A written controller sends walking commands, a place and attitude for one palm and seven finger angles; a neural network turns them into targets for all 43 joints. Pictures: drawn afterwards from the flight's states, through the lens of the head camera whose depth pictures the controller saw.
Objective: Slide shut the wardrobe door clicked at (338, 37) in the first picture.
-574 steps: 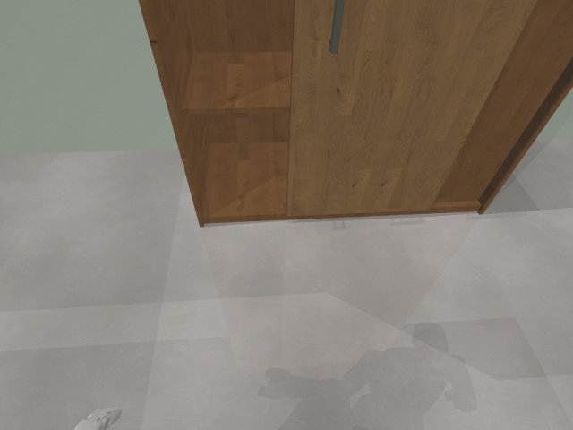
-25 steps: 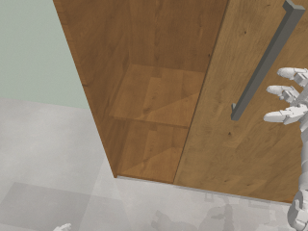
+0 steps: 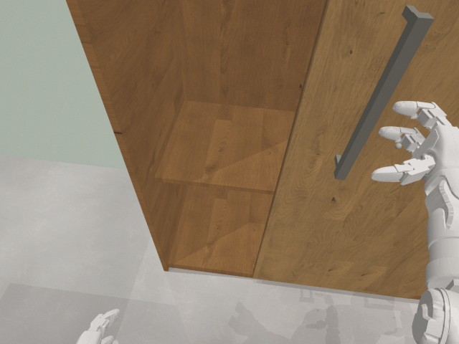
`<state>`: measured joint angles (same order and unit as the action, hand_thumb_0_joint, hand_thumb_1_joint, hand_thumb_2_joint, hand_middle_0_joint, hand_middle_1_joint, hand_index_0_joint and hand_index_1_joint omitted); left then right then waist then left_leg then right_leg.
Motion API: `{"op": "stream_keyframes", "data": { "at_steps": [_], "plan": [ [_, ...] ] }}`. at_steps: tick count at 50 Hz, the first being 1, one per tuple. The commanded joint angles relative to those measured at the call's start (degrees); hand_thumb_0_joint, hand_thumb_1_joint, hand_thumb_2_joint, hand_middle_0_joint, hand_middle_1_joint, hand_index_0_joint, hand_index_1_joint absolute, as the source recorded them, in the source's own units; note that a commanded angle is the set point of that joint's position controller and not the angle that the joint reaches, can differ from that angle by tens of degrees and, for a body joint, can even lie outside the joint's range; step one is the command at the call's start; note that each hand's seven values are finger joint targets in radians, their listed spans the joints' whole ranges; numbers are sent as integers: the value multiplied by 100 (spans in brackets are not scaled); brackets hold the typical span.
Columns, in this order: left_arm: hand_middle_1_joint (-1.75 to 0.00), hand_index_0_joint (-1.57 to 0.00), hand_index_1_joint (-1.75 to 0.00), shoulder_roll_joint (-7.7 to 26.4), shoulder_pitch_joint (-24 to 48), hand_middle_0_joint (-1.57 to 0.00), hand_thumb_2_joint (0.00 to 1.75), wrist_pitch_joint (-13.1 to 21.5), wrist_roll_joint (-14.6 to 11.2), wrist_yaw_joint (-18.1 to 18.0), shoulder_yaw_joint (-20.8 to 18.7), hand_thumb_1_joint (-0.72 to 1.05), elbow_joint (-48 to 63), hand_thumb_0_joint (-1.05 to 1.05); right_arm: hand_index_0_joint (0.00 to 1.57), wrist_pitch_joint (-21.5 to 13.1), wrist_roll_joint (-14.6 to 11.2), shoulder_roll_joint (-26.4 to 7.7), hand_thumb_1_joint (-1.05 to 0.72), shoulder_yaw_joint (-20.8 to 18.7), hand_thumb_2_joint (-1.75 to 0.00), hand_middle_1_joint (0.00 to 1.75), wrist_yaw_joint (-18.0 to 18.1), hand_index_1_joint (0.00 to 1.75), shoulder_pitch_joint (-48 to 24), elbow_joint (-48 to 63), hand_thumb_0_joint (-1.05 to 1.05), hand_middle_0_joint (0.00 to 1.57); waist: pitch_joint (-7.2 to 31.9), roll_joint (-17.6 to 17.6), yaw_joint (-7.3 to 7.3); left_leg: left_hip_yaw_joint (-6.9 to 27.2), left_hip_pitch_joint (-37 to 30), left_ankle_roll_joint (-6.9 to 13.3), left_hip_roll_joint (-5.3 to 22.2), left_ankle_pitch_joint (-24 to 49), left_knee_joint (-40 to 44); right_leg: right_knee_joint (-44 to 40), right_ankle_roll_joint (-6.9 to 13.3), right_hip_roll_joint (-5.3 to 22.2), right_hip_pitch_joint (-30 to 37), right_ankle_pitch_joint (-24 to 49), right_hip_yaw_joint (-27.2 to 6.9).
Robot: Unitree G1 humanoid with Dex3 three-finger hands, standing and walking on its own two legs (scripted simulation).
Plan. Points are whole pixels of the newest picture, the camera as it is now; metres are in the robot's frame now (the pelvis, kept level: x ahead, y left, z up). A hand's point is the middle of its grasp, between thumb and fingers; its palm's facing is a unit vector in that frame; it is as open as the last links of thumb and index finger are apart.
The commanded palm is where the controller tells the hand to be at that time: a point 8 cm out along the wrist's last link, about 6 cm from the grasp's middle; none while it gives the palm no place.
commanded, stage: move the hooked fingers beside the handle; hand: right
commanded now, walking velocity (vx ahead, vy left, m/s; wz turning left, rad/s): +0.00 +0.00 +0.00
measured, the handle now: (368, 109) +0.48 -0.18 +0.20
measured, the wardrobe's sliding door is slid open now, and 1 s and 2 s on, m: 0.37 0.37 0.37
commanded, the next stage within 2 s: feel for the door with the fingertips in 0.08 s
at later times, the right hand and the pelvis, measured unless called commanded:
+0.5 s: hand (380, 145) +0.42 -0.20 +0.17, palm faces +0.03 +1.00 -0.02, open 14.0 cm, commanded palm +0.39 -0.24 +0.16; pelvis +0.00 +0.00 +0.00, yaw +0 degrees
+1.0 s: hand (378, 137) +0.43 -0.20 +0.18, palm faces +0.05 +1.00 -0.02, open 13.8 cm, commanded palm +0.41 -0.24 +0.16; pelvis -0.01 +0.01 +0.00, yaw +0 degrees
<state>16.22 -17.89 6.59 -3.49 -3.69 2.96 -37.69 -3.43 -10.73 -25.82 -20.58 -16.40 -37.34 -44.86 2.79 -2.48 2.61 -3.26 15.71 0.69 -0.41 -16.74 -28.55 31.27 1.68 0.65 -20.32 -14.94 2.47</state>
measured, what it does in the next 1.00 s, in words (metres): stands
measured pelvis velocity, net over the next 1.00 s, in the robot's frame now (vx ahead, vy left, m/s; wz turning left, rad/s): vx -0.01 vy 0.01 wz -0.01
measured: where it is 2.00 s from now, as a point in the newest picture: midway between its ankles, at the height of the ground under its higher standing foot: outside the picture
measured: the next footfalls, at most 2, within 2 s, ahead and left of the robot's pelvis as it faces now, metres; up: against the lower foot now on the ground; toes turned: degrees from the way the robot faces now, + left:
none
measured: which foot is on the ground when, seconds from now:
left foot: down 0.00-1.00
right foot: down 0.00-1.00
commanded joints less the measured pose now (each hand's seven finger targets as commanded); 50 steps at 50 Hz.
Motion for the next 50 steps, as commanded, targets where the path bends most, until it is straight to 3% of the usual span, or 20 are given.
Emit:
{"op": "stream_keyframes", "data": {
  "at_steps": [1,2,4,7,9,12,16,20,23,25,26,27,28,30,34,36,37,43,45,50],
  "plan": [
    [-30,-20,-30,852,-14,-20,90,207,-26,-77,-326,90,539,0,30,-334,-116,-1687,50,-290,-30,120,-25,120,-2558,1090,0,30,1428,53,97,123,2,59,-81,1901,294,-230,121,3,1250,1540,-359],
    [-30,-20,-30,844,12,-20,90,200,-38,-75,-317,90,564,0,30,-290,-118,-1543,50,-168,-30,120,-54,120,-2516,1007,0,30,1392,-116,95,134,63,56,-74,1820,303,-253,113,-23,1234,1428,-336],
    [-30,-20,-30,881,-38,-20,90,193,-28,-93,-330,90,550,0,30,-289,-116,-1823,50,-369,-30,120,-63,120,-2614,946,0,30,1483,12,89,140,32,53,-70,1751,314,-249,119,-31,1196,1323,-352],
    [-30,-20,-30,859,-34,-20,90,200,-28,-99,-331,90,556,0,30,-400,-151,-1628,50,-157,-30,120,-112,120,-2869,1119,0,30,1622,-45,161,150,44,50,-78,1758,307,-214,126,-32,1304,1346,-363],
    [-30,-20,-30,891,-76,-20,90,205,-32,-115,-328,90,510,0,30,-437,-176,-1834,50,-330,-30,120,-121,120,-2855,949,0,30,1611,16,154,164,47,49,-84,1740,314,-214,130,-33,1277,1308,-372],
    [-30,-20,-30,846,-46,-20,90,246,-39,-77,-346,90,526,0,30,-514,-195,-1437,50,-14,-30,120,-142,120,-2886,1194,0,30,1755,-304,153,150,115,70,-92,1768,290,-183,102,-31,1513,1468,-398],
    [-30,-20,-30,858,-43,-20,90,239,-35,-46,-361,90,506,0,30,-411,-250,-1401,50,-111,-30,120,-38,120,-2566,1187,0,30,1629,21,75,122,3,65,-94,1841,310,-202,117,-31,1326,1484,-373],
    [-30,-20,-30,815,48,-20,90,238,-24,5,-370,90,608,0,30,-330,-182,-1321,50,-118,-30,120,142,120,-2367,1640,0,30,1750,-155,-28,122,-91,67,-92,1948,273,-260,93,-37,1430,1652,-373],
    [-30,-20,-30,775,114,-20,90,230,-29,19,-372,90,609,0,30,-280,-183,-1170,50,-67,-30,120,287,120,-2215,1814,0,30,1657,7,-26,114,-145,53,-105,1968,298,-285,94,-13,1410,1658,-349],
    [-30,-20,-30,753,182,-20,90,240,-21,23,-365,90,636,0,30,-254,-164,-1090,50,-35,-30,120,386,120,-2257,2047,0,30,1676,-184,-55,119,-126,63,-103,1881,305,-333,69,-16,1478,1625,-359],
    [-30,-20,-30,740,207,-20,90,241,-15,28,-364,90,625,0,30,-253,-149,-1001,50,52,-30,120,439,120,-2310,2142,0,30,1659,37,-25,122,-187,58,-102,1954,330,-302,101,-10,1466,1665,-333],
    [-30,-20,-30,736,224,-20,90,234,-17,21,-372,90,609,0,30,-191,-153,-1032,50,-47,-30,120,483,120,-2128,1996,0,30,1583,-2,-57,141,-165,46,-105,1896,350,-325,100,-11,1414,1544,-306],
    [-30,-20,-30,754,199,-20,90,211,-21,0,-352,90,569,0,30,-162,-119,-1156,50,-92,-30,120,523,120,-2259,1878,0,30,1468,197,-10,140,-178,31,-100,1793,373,-361,103,-19,1276,1370,-309],
    [-30,-20,-30,741,232,-20,90,193,-40,-38,-323,90,528,0,30,-125,-64,-1055,50,54,-30,120,561,120,-2585,1623,0,30,1163,195,82,155,21,26,-93,1475,436,-417,111,-21,1163,1049,-313],
    [-30,-20,-30,717,191,-20,90,236,-5,-56,-319,90,482,0,30,-295,20,-1134,50,35,-30,120,621,120,-3034,1562,0,30,1605,-90,79,208,-49,53,-74,1569,400,-341,106,-41,1438,1174,-326],
    [-30,-20,-30,730,108,-20,90,230,11,-56,-321,90,424,0,30,-382,19,-1229,50,-36,-30,120,584,120,-2990,1350,0,30,1745,195,90,209,-196,41,-81,1749,375,-293,118,-31,1393,1299,-314],
    [-30,-20,-30,724,120,-20,90,236,-5,-50,-307,90,432,0,30,-381,-6,-1037,50,124,-30,120,526,120,-3013,1150,0,30,1621,195,132,224,-143,27,-71,1770,378,-303,124,-45,1311,1224,-289],
    [-30,-20,-30,789,-22,-20,90,192,-13,-25,-330,90,442,0,30,-414,-6,-1373,50,-105,-30,120,348,120,-3051,667,0,30,1598,264,93,250,-222,19,-44,2052,329,-237,141,-77,1090,1300,-233],
    [-30,-20,-30,764,-21,-20,90,181,-33,-23,-324,90,450,0,30,-452,-10,-1122,50,174,-30,120,287,120,-3309,724,0,30,1494,71,182,228,-76,25,-46,1933,330,-251,125,-83,1110,1231,-249],
    [-30,-20,-30,801,-145,-20,90,179,-18,-13,-365,90,399,0,30,-523,11,-1271,50,14,-30,120,332,120,-3313,537,0,30,1572,143,150,212,43,40,-73,1699,331,-233,126,-64,1144,1156,-304]
  ]
}}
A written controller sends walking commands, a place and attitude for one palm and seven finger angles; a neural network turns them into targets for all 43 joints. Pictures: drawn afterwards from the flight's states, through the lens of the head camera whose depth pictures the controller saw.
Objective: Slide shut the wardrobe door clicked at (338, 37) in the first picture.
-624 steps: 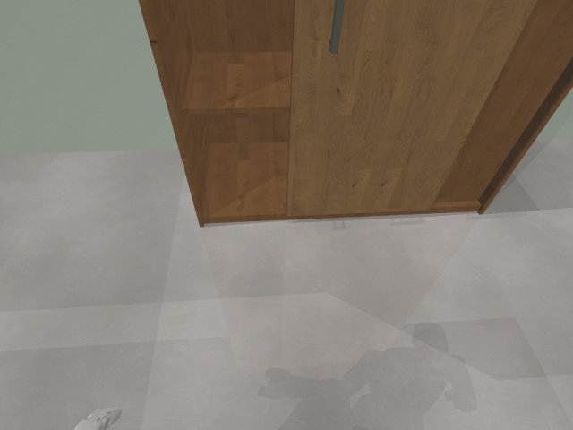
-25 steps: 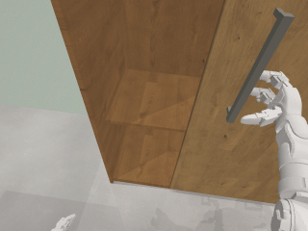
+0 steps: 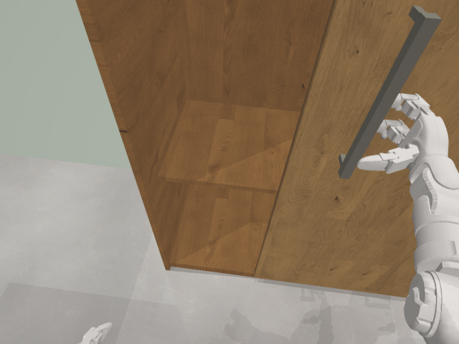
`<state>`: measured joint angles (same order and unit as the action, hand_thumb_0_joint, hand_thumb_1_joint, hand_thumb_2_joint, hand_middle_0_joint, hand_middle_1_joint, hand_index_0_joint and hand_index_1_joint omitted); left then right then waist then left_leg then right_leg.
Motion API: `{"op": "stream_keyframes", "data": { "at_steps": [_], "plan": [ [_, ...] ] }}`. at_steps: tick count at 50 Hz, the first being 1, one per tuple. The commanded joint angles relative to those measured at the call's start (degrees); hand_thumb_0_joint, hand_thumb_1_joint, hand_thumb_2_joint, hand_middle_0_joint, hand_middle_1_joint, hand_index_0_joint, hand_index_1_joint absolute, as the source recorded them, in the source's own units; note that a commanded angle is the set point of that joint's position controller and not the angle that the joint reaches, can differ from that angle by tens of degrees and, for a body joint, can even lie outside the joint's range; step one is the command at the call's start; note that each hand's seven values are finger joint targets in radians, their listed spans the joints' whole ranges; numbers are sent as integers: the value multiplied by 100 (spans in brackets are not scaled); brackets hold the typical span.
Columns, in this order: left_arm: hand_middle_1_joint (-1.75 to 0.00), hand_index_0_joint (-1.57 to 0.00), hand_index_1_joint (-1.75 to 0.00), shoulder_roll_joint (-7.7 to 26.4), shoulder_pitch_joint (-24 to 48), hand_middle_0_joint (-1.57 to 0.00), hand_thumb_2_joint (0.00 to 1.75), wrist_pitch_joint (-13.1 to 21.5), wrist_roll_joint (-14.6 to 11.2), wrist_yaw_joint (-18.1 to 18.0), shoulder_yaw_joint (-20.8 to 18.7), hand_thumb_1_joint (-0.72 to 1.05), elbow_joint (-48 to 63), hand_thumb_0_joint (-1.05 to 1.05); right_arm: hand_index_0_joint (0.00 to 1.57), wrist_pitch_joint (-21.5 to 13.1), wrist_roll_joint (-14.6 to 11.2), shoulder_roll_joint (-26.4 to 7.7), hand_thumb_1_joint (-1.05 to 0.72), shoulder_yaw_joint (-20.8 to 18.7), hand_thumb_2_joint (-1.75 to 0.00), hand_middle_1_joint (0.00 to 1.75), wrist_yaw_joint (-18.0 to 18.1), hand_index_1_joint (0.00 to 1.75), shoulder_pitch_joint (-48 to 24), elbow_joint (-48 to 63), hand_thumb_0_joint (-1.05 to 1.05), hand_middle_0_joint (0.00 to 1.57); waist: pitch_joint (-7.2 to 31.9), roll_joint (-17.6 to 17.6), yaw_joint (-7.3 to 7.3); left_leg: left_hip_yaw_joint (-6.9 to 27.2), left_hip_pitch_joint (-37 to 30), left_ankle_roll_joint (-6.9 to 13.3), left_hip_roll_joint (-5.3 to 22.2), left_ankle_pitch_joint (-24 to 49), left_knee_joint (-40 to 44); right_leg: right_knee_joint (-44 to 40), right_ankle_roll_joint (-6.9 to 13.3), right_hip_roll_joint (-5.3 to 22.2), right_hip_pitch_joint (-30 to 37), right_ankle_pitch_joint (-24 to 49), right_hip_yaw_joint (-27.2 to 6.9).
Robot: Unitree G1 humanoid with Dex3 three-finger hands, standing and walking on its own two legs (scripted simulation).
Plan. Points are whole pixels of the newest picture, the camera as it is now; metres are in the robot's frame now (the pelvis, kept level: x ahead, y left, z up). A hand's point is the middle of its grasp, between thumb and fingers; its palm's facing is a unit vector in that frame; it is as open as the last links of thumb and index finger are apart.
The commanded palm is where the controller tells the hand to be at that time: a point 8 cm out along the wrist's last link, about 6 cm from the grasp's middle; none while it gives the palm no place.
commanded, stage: slide the fingers in behind the handle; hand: right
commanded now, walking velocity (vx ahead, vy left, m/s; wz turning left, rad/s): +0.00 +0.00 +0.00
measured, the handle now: (373, 108) +0.48 -0.19 +0.20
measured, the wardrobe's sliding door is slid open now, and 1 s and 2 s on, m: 0.37 0.37 0.37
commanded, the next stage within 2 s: grip the handle and tug to test in 1.78 s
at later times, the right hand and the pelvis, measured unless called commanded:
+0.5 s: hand (377, 142) +0.43 -0.19 +0.17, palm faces +0.03 +1.00 -0.01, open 14.0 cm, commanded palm +0.40 -0.24 +0.16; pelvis +0.00 -0.01 +0.00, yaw +0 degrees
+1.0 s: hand (362, 139) +0.44 -0.17 +0.16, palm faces +0.05 +1.00 -0.02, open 14.0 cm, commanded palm +0.41 -0.21 +0.16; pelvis +0.00 +0.00 +0.00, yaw +0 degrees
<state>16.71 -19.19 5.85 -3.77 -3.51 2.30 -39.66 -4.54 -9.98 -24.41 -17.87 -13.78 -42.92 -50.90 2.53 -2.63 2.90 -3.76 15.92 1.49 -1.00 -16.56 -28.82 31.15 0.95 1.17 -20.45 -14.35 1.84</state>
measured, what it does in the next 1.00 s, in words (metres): stands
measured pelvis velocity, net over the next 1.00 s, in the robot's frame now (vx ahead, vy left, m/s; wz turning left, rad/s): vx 0.00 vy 0.00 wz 0.01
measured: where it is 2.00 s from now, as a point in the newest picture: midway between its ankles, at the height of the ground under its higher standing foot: outside the picture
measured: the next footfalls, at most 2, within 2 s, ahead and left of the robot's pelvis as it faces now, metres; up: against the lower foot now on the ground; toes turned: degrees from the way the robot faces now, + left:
none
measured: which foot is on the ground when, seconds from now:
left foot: down 0.00-1.00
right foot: down 0.00-1.00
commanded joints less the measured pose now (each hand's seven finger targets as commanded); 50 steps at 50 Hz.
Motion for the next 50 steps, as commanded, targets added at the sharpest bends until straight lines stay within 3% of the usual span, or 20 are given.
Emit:
{"op": "stream_keyframes", "data": {
  "at_steps": [1,8,10,11,14,18,21,24,25,27,29,30,34,36,38,40,42,44,46,50],
  "plan": [
    [-30,-20,-30,758,-11,-20,90,248,16,-20,-305,90,617,0,30,-427,-81,-1364,50,-224,-30,120,72,120,-2683,1184,0,30,1640,224,112,272,-51,-46,-15,1730,357,-200,214,-118,1124,1129,-205],
    [-30,-20,-30,768,-11,-20,90,240,-1,-8,-304,90,688,0,30,-406,-67,-1544,50,-347,-30,120,37,120,-2454,1264,0,30,1626,88,48,274,-83,-40,-18,1591,361,-260,211,-110,1060,1000,-200],
    [-30,-20,-30,772,4,-20,90,240,1,-4,-306,90,746,0,30,-354,-102,-1649,50,-511,-30,120,22,120,-2100,1311,0,30,1671,157,-46,282,-178,-36,-24,1693,353,-260,212,-109,1056,1088,-185],
    [-30,-20,-30,775,18,-20,90,227,3,4,-301,90,771,0,30,-351,-119,-1622,50,-473,-30,120,12,120,-2063,1412,0,30,1641,217,-40,280,-231,-39,-22,1707,359,-262,222,-105,984,1077,-173],
    [-30,-20,-30,742,92,-20,90,255,-18,-1,-296,90,793,0,30,-359,-143,-1378,50,-261,-30,120,22,120,-2328,1722,0,30,1523,-44,43,251,23,-26,-46,1445,391,-302,196,-78,1156,951,-226],
    [-30,-20,-30,731,144,-20,90,326,-7,-4,-320,90,752,0,30,-410,-186,-1204,50,-195,-30,120,138,120,-2363,2117,0,30,1691,-132,61,216,107,-11,-73,1413,390,-302,168,-40,1486,1101,-301],
    [-30,-20,-30,692,180,-20,90,350,-12,6,-303,90,674,0,30,-341,-141,-811,50,133,-30,120,249,120,-2506,2096,0,30,1473,-60,139,164,289,-14,-73,1317,410,-307,151,-20,1503,1092,-344],
    [-30,-20,-30,717,182,-20,90,366,16,16,-305,90,657,0,30,-268,-107,-1039,50,-133,-30,120,409,120,-2420,2017,0,30,1610,94,32,174,163,-18,-60,1301,385,-350,137,-36,1444,1033,-359],
    [-30,-20,-30,692,224,-20,90,371,21,23,-296,90,681,0,30,-259,-79,-937,50,-51,-30,120,424,120,-2369,2097,0,30,1744,-65,15,191,97,-12,-44,1451,350,-324,132,-52,1522,1177,-328],
    [-30,-20,-30,662,217,-20,90,353,35,44,-282,90,660,0,30,-263,-26,-890,50,7,-30,120,483,120,-2442,2117,0,30,1716,-38,48,186,63,-15,-38,1610,336,-293,133,-45,1528,1339,-324],
    [-30,-20,-30,664,241,-20,90,337,32,49,-289,90,692,0,30,-235,-46,-909,50,-79,-30,120,500,120,-2229,2054,0,30,1691,171,-6,180,-28,-18,-48,1745,312,-293,137,-38,1476,1428,-299],
    [-30,-20,-30,657,264,-20,90,324,27,51,-297,90,713,0,30,-229,-55,-956,50,-144,-30,120,498,120,-2131,2134,0,30,1764,71,-57,191,-98,-14,-37,1838,301,-286,126,-41,1499,1513,-277],
    [-30,-20,-30,614,331,-20,90,312,14,78,-295,90,748,0,30,-175,-74,-540,50,177,-30,120,501,120,-2142,2332,0,30,1722,-20,-6,165,-3,-13,-46,1918,295,-265,103,-22,1659,1694,-302],
    [-30,-20,-30,620,347,-20,90,289,22,62,-296,90,723,0,30,-151,-97,-595,50,98,-30,120,548,120,-2149,2342,0,30,1642,208,-20,165,-83,-18,-48,1935,335,-261,132,-33,1536,1630,-276],
    [-30,-20,-30,603,385,-20,90,273,7,63,-286,90,722,0,30,-103,-65,-523,50,186,-30,120,588,120,-2198,2352,0,30,1559,41,-11,164,-15,-14,-39,1809,340,-302,115,-46,1528,1501,-287],
    [-30,-20,-30,597,395,-20,90,267,16,58,-291,90,701,0,30,-80,-47,-477,50,216,-30,120,637,120,-2264,2337,0,30,1583,125,13,180,-20,-24,-35,1784,353,-304,126,-57,1520,1423,-278],
    [-30,-20,-30,619,378,-20,90,236,22,42,-289,90,685,0,30,-76,-53,-683,50,48,-30,120,686,120,-2227,2289,0,30,1629,337,7,215,-158,-46,-30,1807,378,-303,161,-76,1384,1332,-248],
    [-30,-20,-30,579,405,-20,90,227,16,29,-260,90,672,0,30,-94,-20,-547,50,203,-30,120,689,120,-2446,2254,0,30,1522,91,45,225,-44,-39,-16,1662,409,-323,155,-86,1402,1195,-233],
    [-30,-20,-30,591,374,-20,90,226,22,26,-280,90,648,0,30,-159,-1,-667,50,120,-30,120,708,120,-2461,2272,0,30,1652,152,25,242,-117,-28,-25,1755,393,-276,168,-74,1451,1312,-232],
    [-30,-20,-30,572,347,-20,90,260,14,52,-291,90,650,0,30,-209,-31,-375,50,328,-30,120,686,120,-2499,2258,0,30,1788,-6,42,212,-78,-18,-33,1866,348,-277,127,-76,1623,1470,-266]
  ]
}}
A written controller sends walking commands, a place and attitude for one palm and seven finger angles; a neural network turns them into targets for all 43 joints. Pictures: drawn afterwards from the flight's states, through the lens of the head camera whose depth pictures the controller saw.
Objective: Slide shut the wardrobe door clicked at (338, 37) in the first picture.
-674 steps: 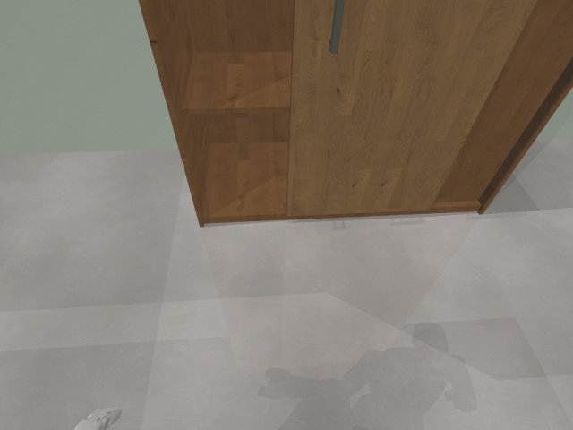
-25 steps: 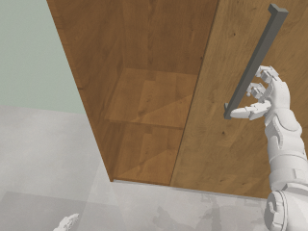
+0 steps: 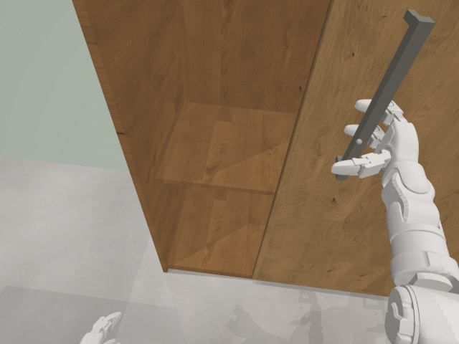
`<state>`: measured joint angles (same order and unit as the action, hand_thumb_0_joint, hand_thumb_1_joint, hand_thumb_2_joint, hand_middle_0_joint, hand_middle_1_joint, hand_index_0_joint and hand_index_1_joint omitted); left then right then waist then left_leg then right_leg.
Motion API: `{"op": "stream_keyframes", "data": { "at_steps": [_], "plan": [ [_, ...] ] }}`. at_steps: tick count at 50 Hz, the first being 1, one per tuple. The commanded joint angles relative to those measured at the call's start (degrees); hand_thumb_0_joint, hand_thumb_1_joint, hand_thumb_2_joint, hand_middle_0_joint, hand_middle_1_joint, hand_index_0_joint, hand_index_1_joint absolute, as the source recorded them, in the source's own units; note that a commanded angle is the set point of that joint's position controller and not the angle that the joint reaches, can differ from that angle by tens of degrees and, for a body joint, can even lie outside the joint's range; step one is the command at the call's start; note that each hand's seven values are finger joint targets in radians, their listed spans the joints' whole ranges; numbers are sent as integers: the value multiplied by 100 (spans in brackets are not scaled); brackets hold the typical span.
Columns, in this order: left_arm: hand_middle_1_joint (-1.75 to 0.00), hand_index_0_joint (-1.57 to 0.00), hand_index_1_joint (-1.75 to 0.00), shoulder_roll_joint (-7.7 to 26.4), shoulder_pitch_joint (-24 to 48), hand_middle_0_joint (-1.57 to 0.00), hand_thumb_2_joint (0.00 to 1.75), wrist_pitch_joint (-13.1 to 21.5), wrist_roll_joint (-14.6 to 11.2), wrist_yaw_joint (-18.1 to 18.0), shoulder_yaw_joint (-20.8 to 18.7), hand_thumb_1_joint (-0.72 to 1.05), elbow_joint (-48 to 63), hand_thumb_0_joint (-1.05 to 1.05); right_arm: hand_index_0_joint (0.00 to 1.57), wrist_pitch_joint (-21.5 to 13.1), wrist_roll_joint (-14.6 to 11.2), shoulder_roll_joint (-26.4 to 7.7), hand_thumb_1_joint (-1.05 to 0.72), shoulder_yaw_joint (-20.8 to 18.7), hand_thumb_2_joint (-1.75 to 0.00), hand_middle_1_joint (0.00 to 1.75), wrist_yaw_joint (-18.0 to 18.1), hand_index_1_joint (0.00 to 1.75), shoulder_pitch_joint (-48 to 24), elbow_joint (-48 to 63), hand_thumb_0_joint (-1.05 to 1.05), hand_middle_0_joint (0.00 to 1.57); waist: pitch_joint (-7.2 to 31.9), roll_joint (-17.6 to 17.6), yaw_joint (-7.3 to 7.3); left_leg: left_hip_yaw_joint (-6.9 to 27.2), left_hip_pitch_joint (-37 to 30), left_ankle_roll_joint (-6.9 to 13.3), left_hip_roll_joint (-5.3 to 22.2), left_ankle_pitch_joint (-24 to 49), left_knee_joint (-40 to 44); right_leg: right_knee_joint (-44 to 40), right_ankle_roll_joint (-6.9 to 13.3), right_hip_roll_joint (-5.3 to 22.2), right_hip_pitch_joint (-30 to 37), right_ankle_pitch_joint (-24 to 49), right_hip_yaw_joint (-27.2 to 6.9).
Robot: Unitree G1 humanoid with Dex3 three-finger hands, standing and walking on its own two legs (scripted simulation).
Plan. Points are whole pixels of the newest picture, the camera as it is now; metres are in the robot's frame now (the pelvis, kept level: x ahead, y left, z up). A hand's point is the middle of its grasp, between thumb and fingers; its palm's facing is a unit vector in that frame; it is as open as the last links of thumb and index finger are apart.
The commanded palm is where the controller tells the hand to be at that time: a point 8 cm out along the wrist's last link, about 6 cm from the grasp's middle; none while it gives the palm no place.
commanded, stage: slide the fingers in behind the handle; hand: right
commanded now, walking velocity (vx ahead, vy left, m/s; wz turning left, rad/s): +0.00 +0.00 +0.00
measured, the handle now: (369, 110) +0.48 -0.19 +0.20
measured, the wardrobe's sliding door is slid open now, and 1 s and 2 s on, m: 0.37 0.37 0.37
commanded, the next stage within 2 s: grip the handle and tug to test in 0.78 s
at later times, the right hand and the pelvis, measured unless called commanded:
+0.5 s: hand (353, 140) +0.43 -0.16 +0.16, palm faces +0.07 +1.00 -0.02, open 14.0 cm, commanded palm +0.41 -0.20 +0.16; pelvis +0.00 +0.00 +0.00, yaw -1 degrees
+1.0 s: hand (351, 140) +0.43 -0.16 +0.16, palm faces +0.06 +1.00 -0.02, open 13.9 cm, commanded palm +0.40 -0.20 +0.16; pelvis +0.00 +0.00 +0.00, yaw +0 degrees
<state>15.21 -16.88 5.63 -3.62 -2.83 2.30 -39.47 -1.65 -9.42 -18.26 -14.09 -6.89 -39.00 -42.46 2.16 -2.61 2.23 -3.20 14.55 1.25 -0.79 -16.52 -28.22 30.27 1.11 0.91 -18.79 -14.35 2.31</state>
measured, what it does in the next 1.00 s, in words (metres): stands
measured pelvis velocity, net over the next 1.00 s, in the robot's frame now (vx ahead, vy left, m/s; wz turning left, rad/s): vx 0.00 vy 0.00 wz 0.00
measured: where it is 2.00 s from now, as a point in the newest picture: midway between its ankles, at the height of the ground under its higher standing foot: outside the picture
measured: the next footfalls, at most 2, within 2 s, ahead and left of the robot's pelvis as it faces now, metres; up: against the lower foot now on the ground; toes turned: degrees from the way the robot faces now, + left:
none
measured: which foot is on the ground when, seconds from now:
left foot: down 0.00-1.00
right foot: down 0.00-1.00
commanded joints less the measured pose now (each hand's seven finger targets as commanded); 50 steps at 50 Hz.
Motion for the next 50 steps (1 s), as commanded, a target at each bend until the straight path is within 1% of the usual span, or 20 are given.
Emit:
{"op": "stream_keyframes", "data": {
  "at_steps": [1,2,5,7,8,12,14,16,17,23,24,30,31,33,36,39,40,41,44,50],
  "plan": [
    [-30,-20,-30,721,110,-20,90,286,2,-10,-293,90,617,0,30,-514,-96,-921,50,-1,-30,120,0,120,-2885,1407,0,30,1820,146,131,161,15,0,-56,1915,308,-157,135,-49,1417,1491,-301],
    [-30,-20,-30,736,99,-20,90,282,-3,-12,-306,90,580,0,30,-519,-99,-1050,50,-108,-30,120,15,120,-2870,1317,0,30,1735,183,131,162,34,-8,-63,1885,324,-172,138,-49,1375,1425,-296],
    [-30,-20,-30,727,104,-20,90,298,-14,-3,-300,90,572,0,30,-512,-95,-869,50,46,-30,120,7,120,-2909,1223,0,30,1648,94,134,172,98,-10,-54,1764,332,-200,136,-72,1305,1261,-275],
    [-30,-20,-30,744,81,-20,90,284,2,1,-304,90,544,0,30,-541,-73,-1043,50,-100,-30,120,67,120,-2921,1191,0,30,1664,278,127,179,7,-17,-51,1830,335,-196,158,-77,1235,1292,-280],
    [-30,-20,-30,724,108,-20,90,290,-7,11,-303,90,575,0,30,-542,-67,-887,50,40,-30,120,55,120,-2931,1282,0,30,1729,123,124,188,36,-17,-48,1824,323,-192,148,-84,1302,1285,-267],
    [-30,-20,-30,738,80,-20,90,297,-7,3,-310,90,510,0,30,-551,-75,-942,50,-22,-30,120,80,120,-2960,1051,0,30,1632,312,152,208,65,-28,-51,1738,358,-172,170,-91,1197,1150,-262],
    [-30,-20,-30,717,102,-20,90,313,-21,7,-288,90,510,0,30,-563,-79,-713,50,206,-30,120,74,120,-3193,1017,0,30,1479,268,221,192,197,-31,-45,1586,378,-197,166,-93,1176,1006,-273],
    [-30,-20,-30,702,103,-20,90,350,-13,22,-296,90,492,0,30,-618,-54,-565,50,340,-30,120,95,120,-3369,1089,0,30,1564,134,244,196,277,-19,-42,1553,373,-157,171,-95,1293,1027,-283],
    [-30,-20,-30,740,55,-20,90,354,-10,22,-307,90,468,0,30,-613,-61,-786,50,126,-30,120,124,120,-3240,959,0,30,1619,287,187,189,238,-22,-52,1474,367,-174,165,-90,1233,960,-320],
    [-30,-20,-30,733,62,-20,90,369,-9,25,-296,90,480,0,30,-703,-60,-826,50,125,-30,120,69,120,-3294,884,0,30,1665,230,182,207,190,-24,-40,1551,328,-160,163,-106,1202,976,-286],
    [-30,-20,-30,718,81,-20,90,386,-13,31,-289,90,495,0,30,-713,-65,-696,50,219,-30,120,55,120,-3348,941,0,30,1701,86,197,203,257,-19,-38,1539,323,-149,157,-109,1293,991,-289],
    [-30,-20,-30,725,69,-20,90,434,-18,44,-298,90,462,0,30,-744,-86,-586,50,298,-30,120,91,120,-3456,946,0,30,1651,205,234,153,363,-13,-57,1489,295,-147,134,-80,1358,1025,-348],
    [-30,-20,-30,734,56,-20,90,435,-4,57,-306,90,452,0,30,-769,-73,-661,50,228,-30,120,111,120,-3379,988,0,30,1708,318,185,156,268,-4,-57,1575,287,-119,146,-77,1329,1123,-356],
    [-30,-20,-30,716,102,-20,90,446,-15,78,-302,90,499,0,30,-763,-65,-502,50,340,-30,120,123,120,-3246,1098,0,30,1811,60,154,143,312,4,-56,1588,243,-133,115,-77,1467,1181,-361],
    [-30,-20,-30,745,88,-20,90,422,8,63,-299,90,446,0,30,-725,-64,-837,50,37,-30,120,194,120,-3179,918,0,30,1612,370,126,161,244,-11,-56,1495,298,-146,143,-73,1211,1053,-342],
    [-30,-20,-30,712,101,-20,90,432,8,92,-298,90,523,0,30,-752,24,-643,50,235,-30,120,188,120,-3165,1190,0,30,1789,181,126,132,268,-1,-50,1578,228,-165,122,-71,1397,1180,-361],
    [-30,-20,-30,712,124,-20,90,430,5,84,-313,90,530,0,30,-732,4,-767,50,93,-30,120,186,120,-3039,1187,0,30,1791,127,81,153,229,2,-47,1636,238,-151,119,-60,1415,1237,-337],
    [-30,-20,-30,735,108,-20,90,405,16,87,-309,90,537,0,30,-705,-1,-888,50,-20,-30,120,189,120,-2848,1160,0,30,1822,338,43,158,90,1,-59,1734,247,-138,143,-64,1337,1311,-331],
    [-30,-20,-30,702,167,-20,90,388,-13,74,-290,90,576,0,30,-639,-38,-712,50,149,-30,120,138,120,-2961,1298,0,30,1665,98,98,135,182,1,-56,1702,250,-183,116,-60,1345,1270,-315],
    [-30,-20,-30,690,183,-20,90,373,-4,78,-307,90,609,0,33,-566,-38,-615,22,210,-42,124,188,124,-2938,1543,0,33,1754,56,112,129,200,-5,-58,1709,259,-172,109,-50,1455,1338,-316]
  ]
}}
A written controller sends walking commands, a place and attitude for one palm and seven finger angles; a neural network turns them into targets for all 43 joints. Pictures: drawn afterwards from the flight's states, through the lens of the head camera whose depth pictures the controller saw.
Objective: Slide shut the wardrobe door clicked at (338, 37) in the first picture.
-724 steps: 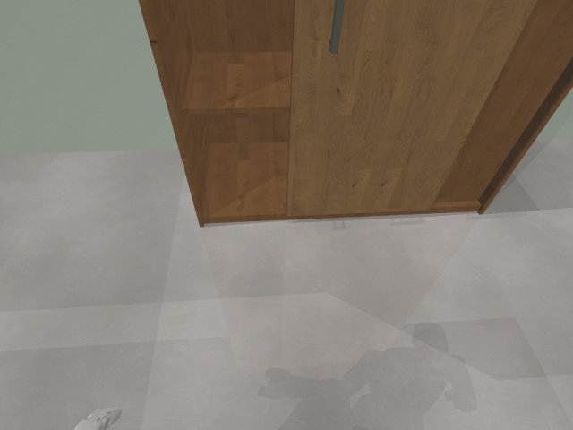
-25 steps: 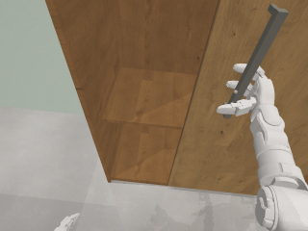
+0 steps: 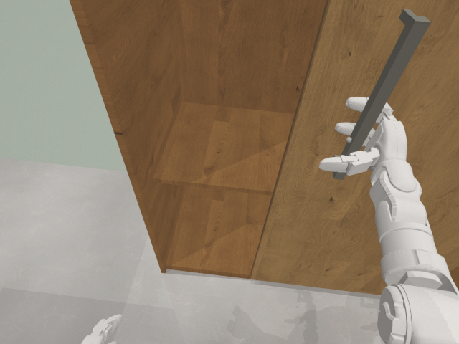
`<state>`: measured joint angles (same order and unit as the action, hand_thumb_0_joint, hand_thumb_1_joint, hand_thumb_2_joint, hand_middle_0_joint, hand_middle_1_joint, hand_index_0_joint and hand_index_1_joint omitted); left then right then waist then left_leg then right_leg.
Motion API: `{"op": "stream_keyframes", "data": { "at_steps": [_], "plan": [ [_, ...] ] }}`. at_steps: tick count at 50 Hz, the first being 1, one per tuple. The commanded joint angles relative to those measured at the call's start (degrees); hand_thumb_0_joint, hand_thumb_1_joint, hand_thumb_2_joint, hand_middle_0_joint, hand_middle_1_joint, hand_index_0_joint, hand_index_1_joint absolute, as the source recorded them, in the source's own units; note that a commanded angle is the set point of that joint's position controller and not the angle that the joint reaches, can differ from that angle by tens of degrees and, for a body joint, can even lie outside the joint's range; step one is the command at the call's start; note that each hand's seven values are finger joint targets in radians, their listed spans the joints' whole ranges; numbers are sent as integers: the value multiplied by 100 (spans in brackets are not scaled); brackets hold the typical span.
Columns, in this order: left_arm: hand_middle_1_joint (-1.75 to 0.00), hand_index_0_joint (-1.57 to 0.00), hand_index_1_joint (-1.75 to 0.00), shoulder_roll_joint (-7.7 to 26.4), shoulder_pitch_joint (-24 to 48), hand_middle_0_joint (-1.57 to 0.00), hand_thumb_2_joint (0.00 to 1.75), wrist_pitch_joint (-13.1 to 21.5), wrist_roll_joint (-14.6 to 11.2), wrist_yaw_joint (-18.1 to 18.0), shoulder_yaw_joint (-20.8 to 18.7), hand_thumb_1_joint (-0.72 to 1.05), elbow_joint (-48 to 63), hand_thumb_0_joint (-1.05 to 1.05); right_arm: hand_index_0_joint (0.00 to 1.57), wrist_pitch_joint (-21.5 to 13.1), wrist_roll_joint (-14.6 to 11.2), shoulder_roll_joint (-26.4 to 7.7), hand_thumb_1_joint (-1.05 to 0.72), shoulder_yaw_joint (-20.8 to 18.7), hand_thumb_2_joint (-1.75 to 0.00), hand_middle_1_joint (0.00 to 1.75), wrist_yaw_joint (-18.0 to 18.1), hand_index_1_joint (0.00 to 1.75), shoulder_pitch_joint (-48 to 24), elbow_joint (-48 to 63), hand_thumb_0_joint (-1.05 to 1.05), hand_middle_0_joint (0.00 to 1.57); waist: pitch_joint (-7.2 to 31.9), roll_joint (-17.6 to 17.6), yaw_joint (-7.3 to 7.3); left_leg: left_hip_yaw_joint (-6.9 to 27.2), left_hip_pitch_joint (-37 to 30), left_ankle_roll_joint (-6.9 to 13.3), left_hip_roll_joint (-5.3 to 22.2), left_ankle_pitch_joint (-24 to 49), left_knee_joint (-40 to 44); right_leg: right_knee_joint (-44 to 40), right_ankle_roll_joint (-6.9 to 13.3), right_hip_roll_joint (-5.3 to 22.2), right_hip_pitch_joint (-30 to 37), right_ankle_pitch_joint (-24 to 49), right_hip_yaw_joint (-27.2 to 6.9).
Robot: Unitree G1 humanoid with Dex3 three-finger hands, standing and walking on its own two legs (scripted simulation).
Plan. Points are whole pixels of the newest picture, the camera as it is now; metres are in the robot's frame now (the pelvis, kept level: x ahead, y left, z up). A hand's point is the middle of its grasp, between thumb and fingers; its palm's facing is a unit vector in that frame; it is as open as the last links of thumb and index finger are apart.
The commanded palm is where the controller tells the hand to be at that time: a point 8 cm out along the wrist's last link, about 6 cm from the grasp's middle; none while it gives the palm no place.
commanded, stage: grip the handle and tug to test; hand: right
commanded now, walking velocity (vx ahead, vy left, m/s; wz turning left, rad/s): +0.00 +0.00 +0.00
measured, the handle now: (366, 109) +0.48 -0.19 +0.20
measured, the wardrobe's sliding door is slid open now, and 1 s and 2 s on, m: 0.37 0.37 0.37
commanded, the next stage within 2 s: tug the door sideways, standing still in 1.30 s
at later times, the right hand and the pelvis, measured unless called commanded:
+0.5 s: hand (349, 138) +0.43 -0.16 +0.17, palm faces +0.06 +1.00 -0.01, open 6.6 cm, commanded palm +0.41 -0.20 +0.16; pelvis +0.01 +0.00 +0.00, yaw +0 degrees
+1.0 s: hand (349, 139) +0.44 -0.16 +0.16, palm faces +0.06 +1.00 -0.01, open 5.3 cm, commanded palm +0.40 -0.21 +0.16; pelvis +0.01 +0.00 +0.00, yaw +0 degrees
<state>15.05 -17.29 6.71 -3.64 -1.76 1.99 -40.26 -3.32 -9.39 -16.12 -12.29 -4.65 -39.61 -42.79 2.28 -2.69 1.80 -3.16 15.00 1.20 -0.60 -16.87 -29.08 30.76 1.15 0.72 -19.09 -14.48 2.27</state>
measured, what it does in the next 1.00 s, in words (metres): stands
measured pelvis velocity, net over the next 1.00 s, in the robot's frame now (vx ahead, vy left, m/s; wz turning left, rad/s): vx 0.01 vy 0.00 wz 0.01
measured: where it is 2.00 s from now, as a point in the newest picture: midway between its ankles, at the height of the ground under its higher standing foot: outside the picture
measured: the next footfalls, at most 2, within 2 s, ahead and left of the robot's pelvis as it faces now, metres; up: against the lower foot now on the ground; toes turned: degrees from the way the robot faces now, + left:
none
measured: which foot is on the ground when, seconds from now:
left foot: down 0.00-1.00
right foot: down 0.00-1.00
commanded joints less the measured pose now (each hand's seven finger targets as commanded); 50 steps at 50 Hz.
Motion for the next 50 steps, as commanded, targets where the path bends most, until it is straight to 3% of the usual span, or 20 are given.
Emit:
{"op": "stream_keyframes", "data": {
  "at_steps": [1,7,10,14,15,16,20,22,24,27,30,34,36,38,40,42,43,45,47,50],
  "plan": [
    [-30,-20,-30,718,206,-20,90,253,11,-31,-282,90,665,0,33,-395,-33,-985,17,-134,-44,125,-4,125,-2754,1531,0,33,1757,295,101,127,41,8,-80,1807,351,-199,124,-26,1406,1408,-320],
    [-30,-20,-30,705,236,-20,90,217,4,-31,-277,90,693,0,36,-335,-21,-853,-11,0,-56,129,-7,129,-2738,1689,0,36,1781,73,117,128,46,5,-74,1888,341,-218,109,-34,1485,1487,-297],
    [-30,-20,-30,721,235,-20,90,183,-3,-57,-276,90,679,0,38,-266,-31,-997,-25,-123,-62,131,-7,131,-2669,1512,0,38,1630,293,130,126,62,-3,-80,1783,372,-245,115,-23,1363,1358,-307],
    [-30,-20,-30,703,252,-20,90,177,4,-53,-281,90,693,0,40,-281,-39,-829,-43,10,-70,133,-20,133,-2748,1708,0,40,1789,90,136,122,68,4,-74,1890,350,-223,103,-27,1540,1509,-306],
    [-30,-20,-30,717,232,-20,90,180,8,-55,-288,90,696,0,41,-262,-46,-961,-48,-136,-72,134,-13,134,-2568,1647,0,41,1853,143,70,118,14,14,-77,1916,334,-217,98,-23,1541,1566,-323],
    [-30,-20,-30,722,228,-20,90,159,15,-53,-282,90,687,0,41,-254,-42,-970,-53,-118,-74,135,-15,135,-2519,1616,0,41,1790,294,102,134,-56,1,-80,1998,359,-189,125,-27,1442,1579,-287],
    [-30,-20,-30,710,260,-20,90,151,-1,-48,-276,90,715,0,43,-239,-70,-882,-71,-52,-82,137,-55,137,-2547,1666,0,43,1685,230,113,123,-25,2,-75,1997,352,-220,115,-34,1416,1539,-291],
    [-30,-20,-30,726,247,-20,90,120,4,-61,-276,90,695,0,44,-233,-55,-1056,-81,-163,-86,139,-37,139,-2574,1656,0,44,1653,303,133,143,-77,-9,-71,2024,370,-215,134,-40,1338,1512,-276],
    [-30,-20,-30,713,252,-20,90,114,8,-62,-276,90,713,0,45,-209,-59,-1042,-90,-181,-90,140,-58,140,-2506,1661,0,45,1720,147,91,148,-64,-3,-68,2027,363,-211,125,-47,1394,1519,-259],
    [-30,-20,-30,728,237,-20,90,78,7,-86,-273,90,715,0,45,-174,-79,-1197,-90,-308,-90,140,-79,140,-2490,1533,0,45,1607,405,109,169,-159,-24,-66,2094,395,-220,153,-53,1225,1476,-231],
    [-30,-20,-30,713,250,-20,90,75,8,-94,-268,90,748,0,45,-185,-74,-1247,-90,-338,-90,140,-111,140,-2488,1692,0,45,1742,93,75,166,-159,0,-62,2127,368,-213,132,-56,1375,1587,-235],
    [-30,-20,-30,719,223,-20,90,64,17,-84,-271,90,752,0,45,-167,-81,-1260,-90,-375,-90,140,-72,140,-2395,1665,0,45,1728,240,73,154,-171,-17,-76,2139,372,-215,133,-46,1330,1598,-245],
    [-30,-20,-30,713,230,-20,90,42,7,-93,-257,90,730,0,45,-174,-68,-1113,-90,-187,-90,140,-76,140,-2606,1589,0,45,1507,351,160,161,-70,-21,-78,1968,429,-225,151,-43,1230,1424,-245],
    [-30,-20,-30,738,211,-20,90,46,6,-105,-265,90,709,0,45,-180,-56,-1287,-90,-315,-90,140,-63,140,-2664,1524,0,45,1567,286,140,185,-66,-21,-75,1878,433,-242,150,-61,1226,1310,-252],
    [-30,-20,-30,704,226,-20,90,58,-3,-99,-268,90,730,0,45,-175,-37,-1070,-90,-142,-90,140,-80,140,-2650,1564,0,45,1643,-25,138,162,21,-1,-73,1868,402,-234,122,-54,1376,1408,-259],
    [-30,-20,-30,724,184,-20,90,58,11,-92,-270,90,693,0,45,-192,-46,-1150,-90,-196,-90,140,-49,140,-2802,1524,0,45,1678,191,181,172,-20,-20,-75,1878,420,-212,144,-56,1315,1363,-268],
    [-30,-20,-30,745,157,-20,90,56,22,-93,-291,90,700,0,45,-203,-44,-1337,-90,-392,-90,140,-38,140,-2639,1494,0,45,1780,342,122,174,-96,-24,-82,1889,420,-218,152,-58,1308,1370,-268],
    [-30,-20,-30,707,218,-20,90,65,16,-77,-274,90,767,0,45,-218,-69,-1133,-90,-246,-90,140,-86,140,-2476,1620,0,45,1791,168,75,171,-174,-10,-72,2080,376,-223,140,-63,1338,1518,-243],
    [-30,-20,-30,708,236,-20,90,63,18,-53,-283,90,798,0,45,-245,-81,-1239,-90,-376,-90,140,-97,140,-2164,1747,0,45,1896,123,-18,175,-336,8,-72,2276,347,-203,135,-64,1363,1711,-235],
    [-30,-20,-30,701,302,-20,90,56,-9,-51,-270,90,847,0,45,-193,-132,-1077,-90,-237,-90,140,-142,140,-2031,1825,0,45,1672,252,27,144,-225,-8,-86,2092,399,-263,132,-40,1320,1534,-226]
  ]
}}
